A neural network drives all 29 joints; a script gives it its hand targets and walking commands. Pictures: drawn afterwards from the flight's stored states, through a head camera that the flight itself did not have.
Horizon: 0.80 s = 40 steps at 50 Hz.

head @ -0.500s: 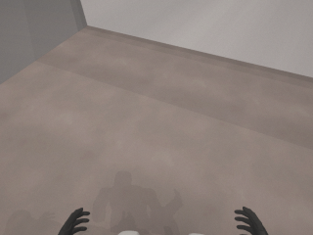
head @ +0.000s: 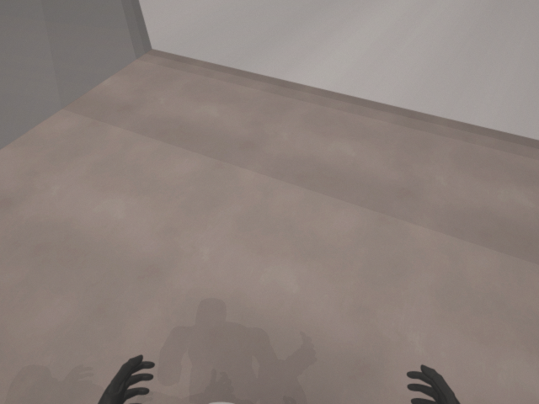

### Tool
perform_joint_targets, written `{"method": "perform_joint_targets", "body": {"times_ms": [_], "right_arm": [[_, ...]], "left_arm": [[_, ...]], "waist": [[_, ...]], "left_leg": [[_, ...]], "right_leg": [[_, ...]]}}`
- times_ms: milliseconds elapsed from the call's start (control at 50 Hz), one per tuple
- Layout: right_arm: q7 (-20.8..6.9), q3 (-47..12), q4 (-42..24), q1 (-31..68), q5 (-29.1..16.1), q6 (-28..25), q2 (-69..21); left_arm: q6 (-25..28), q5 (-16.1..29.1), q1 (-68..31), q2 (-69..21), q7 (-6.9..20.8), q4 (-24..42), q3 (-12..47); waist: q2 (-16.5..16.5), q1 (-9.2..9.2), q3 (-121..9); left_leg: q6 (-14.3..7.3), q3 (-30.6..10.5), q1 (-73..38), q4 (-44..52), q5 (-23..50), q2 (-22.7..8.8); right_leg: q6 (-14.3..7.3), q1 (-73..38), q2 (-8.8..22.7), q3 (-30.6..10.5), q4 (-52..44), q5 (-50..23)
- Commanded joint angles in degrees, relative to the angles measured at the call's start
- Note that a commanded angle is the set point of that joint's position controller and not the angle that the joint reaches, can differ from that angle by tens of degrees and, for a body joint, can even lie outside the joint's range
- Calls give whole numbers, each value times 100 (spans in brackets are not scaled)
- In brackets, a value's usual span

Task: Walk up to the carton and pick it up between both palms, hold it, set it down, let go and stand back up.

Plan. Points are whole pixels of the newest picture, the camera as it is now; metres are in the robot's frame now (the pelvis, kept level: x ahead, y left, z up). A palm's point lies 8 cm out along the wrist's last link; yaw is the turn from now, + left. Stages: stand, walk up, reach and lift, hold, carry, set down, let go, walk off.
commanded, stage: stand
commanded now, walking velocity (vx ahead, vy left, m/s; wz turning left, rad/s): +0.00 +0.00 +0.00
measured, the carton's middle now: out of the picture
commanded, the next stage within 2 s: walk up in 0.02 s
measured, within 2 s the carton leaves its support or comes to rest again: neither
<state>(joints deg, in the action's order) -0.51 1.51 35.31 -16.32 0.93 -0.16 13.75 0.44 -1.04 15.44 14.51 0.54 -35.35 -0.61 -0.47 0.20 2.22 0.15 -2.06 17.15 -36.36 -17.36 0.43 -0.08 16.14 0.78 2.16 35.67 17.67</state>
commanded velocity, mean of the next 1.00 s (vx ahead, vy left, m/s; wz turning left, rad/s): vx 0.00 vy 0.00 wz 0.00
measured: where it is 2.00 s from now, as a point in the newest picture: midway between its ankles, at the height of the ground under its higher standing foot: outside the picture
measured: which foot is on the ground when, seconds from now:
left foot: down 0.00-0.64, up 0.66-1.00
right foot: down 0.00-0.28, up 0.30-0.60, down 0.62-1.00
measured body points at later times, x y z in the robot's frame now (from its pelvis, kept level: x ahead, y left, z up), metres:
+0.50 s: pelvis -0.03 -0.05 +0.00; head +0.01 -0.04 +0.45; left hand +0.16 +0.22 -0.09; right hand +0.05 -0.36 -0.09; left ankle +0.02 +0.12 -0.72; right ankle -0.02 -0.22 -0.65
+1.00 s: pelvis -0.12 -0.18 -0.01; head -0.09 -0.18 +0.44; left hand +0.06 +0.06 -0.11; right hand -0.07 -0.49 -0.10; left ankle -0.10 -0.12 -0.71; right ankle -0.03 -0.27 -0.73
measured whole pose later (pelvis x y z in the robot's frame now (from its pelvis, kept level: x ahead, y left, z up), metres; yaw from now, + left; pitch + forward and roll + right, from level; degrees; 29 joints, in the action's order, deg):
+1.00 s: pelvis -0.12 -0.18 -0.01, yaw -17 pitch -1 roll +0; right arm 3.0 3.0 41.3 -12.4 -0.5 0.0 16.9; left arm -5.3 -2.9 12.1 19.0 3.0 -36.9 -3.1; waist 1.6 4.6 4.9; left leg -0.6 5.1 19.9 -45.1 -24.6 2.1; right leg -4.7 24.4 -9.1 -5.1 31.7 5.2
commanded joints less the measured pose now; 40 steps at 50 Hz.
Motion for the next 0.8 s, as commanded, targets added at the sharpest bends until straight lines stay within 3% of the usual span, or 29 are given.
{"method": "perform_joint_targets", "body": {"times_ms": [0, 180, 200, 220, 240, 260, 280, 300, 340, 360, 400, 460, 520, 540, 560, 580, 600, 620, 640, 660, 700, 740, 780], "right_arm": [[23, 210, -556, 102, -11, -128, 724], [38, 189, -575, 156, -5, -119, 728], [200, 499, -307, -247, 85, -146, 1313], [287, 585, -179, -602, 178, -159, 1671], [365, 639, -122, -810, 224, -149, 1709], [442, 635, -64, -843, 261, -124, 1667], [497, 610, -40, -737, 238, -110, 1550], [524, 594, -75, -479, 205, -95, 1547], [564, 555, -136, 258, 210, -99, 1444], [568, 542, -122, 414, 213, -111, 1374], [539, 552, -35, 460, 197, -144, 1359], [489, 602, 58, 310, 193, -196, 1488], [399, 664, -101, 712, 305, -160, 1846], [386, 636, -124, 831, 285, -136, 1831], [387, 552, -146, 751, 270, -113, 1563], [367, 407, -135, 363, 268, -72, 1117], [349, 279, -304, 186, 234, -17, 688], [474, 285, -347, 292, 80, 60, 799], [505, 298, -280, 413, 59, 97, 895], [519, 384, -232, 580, 14, 98, 1192], [557, 477, 64, 448, -94, 58, 1418], [487, 460, 247, -47, -83, -5, 1365], [428, 423, 256, 78, -62, -65, 1246]], "left_arm": [[101, 6, -36, 682, -26, 480, -222], [102, 16, -43, 697, -22, 429, -214], [-83, -231, -641, 1294, 131, 640, -429], [-193, -270, -712, 1126, 196, 779, -369], [-326, -342, -796, 967, 213, 813, -376], [-450, -393, -822, 958, 214, 813, -429], [-513, -406, -871, 974, 236, 787, -470], [-539, -364, -850, 935, 274, 847, -480], [-571, -278, -608, 858, 342, 757, -494], [-586, -241, -535, 794, 374, 722, -483], [-570, -189, -535, 657, 429, 661, -424], [-513, -154, -634, 556, 487, 629, -359], [-413, -17, -300, 768, 521, 546, -407], [-356, -13, -3, 894, 517, 404, -478], [-297, -30, 438, 1140, 488, 152, -576], [-247, -55, 684, 1508, 450, 16, -667], [-208, -173, 622, 1916, 406, 146, -676], [-265, -118, 158, 2247, 381, 391, -698], [-298, -73, -437, 2441, 314, 536, -758], [-296, -27, -621, 2109, 279, 480, -702], [-333, -152, -511, 1512, 193, 378, -558], [-365, -172, -679, 1225, 219, 326, -480], [-360, -136, -461, 1004, 257, 250, -422]], "waist": [[-55, 22, -207], [-52, 32, -326], [75, -174, -393], [-466, -301, -602], [-921, -407, -539], [-679, -384, -388], [-383, -351, -252], [-435, -273, -105], [-452, 55, 65], [-460, 93, 77], [-809, 57, -5], [-1406, -70, -375], [-1668, 157, -573], [-1432, 327, -689], [-717, 484, -909], [550, 592, -997], [1996, 532, -902], [2224, 683, -1043], [2585, 558, -736], [2520, 532, -295], [1997, 412, -171], [1447, 127, -350], [1025, 305, -473]], "left_leg": [[-215, -561, 106, 772, 555, -431], [-223, -529, -111, 705, 874, -443], [-603, -1003, -853, 457, 1857, -936], [-1149, -1683, -1634, 751, 3028, -1859], [-1787, -2153, -1667, 1104, 3747, -2651], [-2133, -2341, -1299, 1208, 3547, -2901], [-2182, -2195, -854, 1284, 3334, -2849], [-2121, -1944, -380, 1421, 2827, -2752], [-1732, -1200, 28, 1449, 2258, -2229], [-1564, -936, -126, 1400, 2286, -2017], [-1362, -504, -428, 1220, 2565, -1727], [-1213, -114, -672, 968, 2616, -1624], [-1045, 168, 35, 634, 1469, -1605], [-929, 301, 313, 285, 1148, -1501], [-737, 539, 672, -506, 686, -1193], [-484, 918, 1226, -1620, -502, -660], [-147, 987, 2321, -2831, -2652, 17], [-102, 424, 2063, -3521, -2787, -91], [-158, 257, 1627, -3764, -2581, -253], [-154, 184, 1602, -3728, -2224, -209], [-77, 322, 1895, -3678, -1646, -226], [-40, 471, 1556, -3439, -1057, -157], [-22, 591, 1192, -2840, -968, -53]], "right_leg": [[-169, -133, 453, -558, -717, -454], [-162, -162, 460, -539, -697, -669], [-310, 724, 163, -414, 514, -2221], [-69, 1425, -155, -54, 1522, -1224], [49, 1938, -174, -243, 2578, 1360], [62, 2018, 81, -571, 3287, 1529], [55, 1954, 173, -797, 3627, 1396], [53, 1803, 229, -919, 3778, 1261], [162, 1654, 191, -1067, 3824, 707], [191, 1730, 165, -1019, 3640, 449], [235, 1700, 170, -850, 3019, 210], [196, 1152, 321, -687, 1783, 195], [91, 101, 278, -545, 559, 285], [26, -575, 158, -284, -185, -235], [-45, -1360, -102, -189, -704, -526], [-218, -1794, -133, -519, -865, -866], [-746, -1595, 948, -2412, -878, -1761], [-1718, -673, 1557, -3349, -1587, -1365], [-1971, 403, 1695, -4114, -2386, -114], [-1770, 507, 1283, -3599, -2536, -90], [-1392, -131, 805, -2257, -1528, -1761], [-1290, -231, 592, -1935, -1022, -2236], [-1253, -230, 488, -2232, -1097, -2162]]}}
